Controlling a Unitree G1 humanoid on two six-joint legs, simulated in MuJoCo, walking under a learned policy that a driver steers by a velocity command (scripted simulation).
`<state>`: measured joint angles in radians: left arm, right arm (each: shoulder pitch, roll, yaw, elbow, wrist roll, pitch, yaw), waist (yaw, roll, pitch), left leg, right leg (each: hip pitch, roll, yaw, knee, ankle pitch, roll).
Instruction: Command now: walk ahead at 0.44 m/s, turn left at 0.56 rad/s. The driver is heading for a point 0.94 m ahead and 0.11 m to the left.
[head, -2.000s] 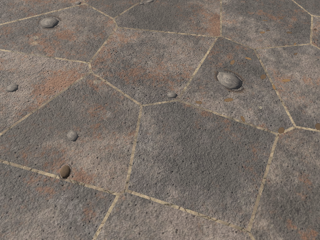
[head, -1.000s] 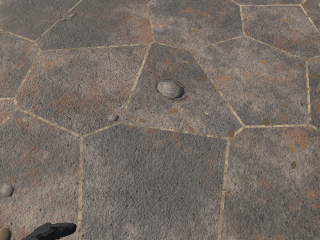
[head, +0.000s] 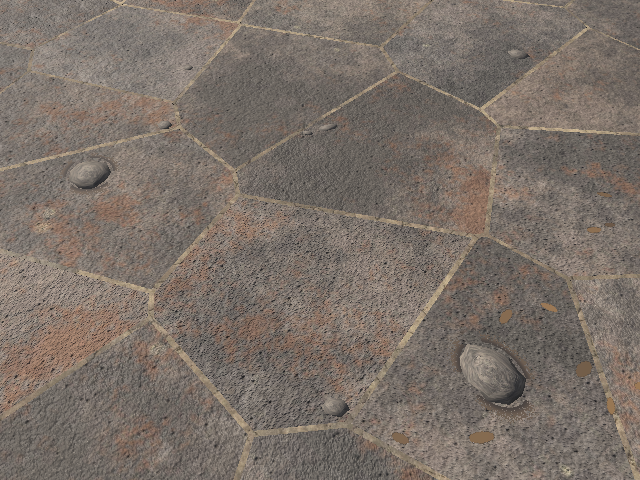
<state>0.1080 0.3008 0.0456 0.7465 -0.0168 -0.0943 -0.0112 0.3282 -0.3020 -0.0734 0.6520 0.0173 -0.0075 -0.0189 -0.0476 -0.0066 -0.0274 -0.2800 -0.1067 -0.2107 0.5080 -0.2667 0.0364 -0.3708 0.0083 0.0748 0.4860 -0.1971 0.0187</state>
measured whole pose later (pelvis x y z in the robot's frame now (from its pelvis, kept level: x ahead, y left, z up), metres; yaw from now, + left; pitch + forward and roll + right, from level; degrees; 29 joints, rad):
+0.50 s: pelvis +0.24 +0.03 -0.02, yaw +18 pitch +2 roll -1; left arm 0.42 0.30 0.06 0.89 -0.02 -0.05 0.02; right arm 0.04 -0.27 -0.05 0.53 0.02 -0.03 0.07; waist 0.09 0.03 0.05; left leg -0.54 -0.01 0.06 0.58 -0.10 0.10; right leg 0.11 -0.06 -0.23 0.41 -0.49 0.04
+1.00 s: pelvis +0.52 +0.11 -0.01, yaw +19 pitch +2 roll +2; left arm 0.11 0.27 0.02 0.71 -0.02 -0.08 -0.05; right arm 0.34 -0.30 -0.07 0.79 0.01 -0.06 0.00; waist -0.06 -0.04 0.01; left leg 0.07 -0.06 0.03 0.28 -0.39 0.03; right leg -0.57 -0.04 0.00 0.55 -0.01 -0.05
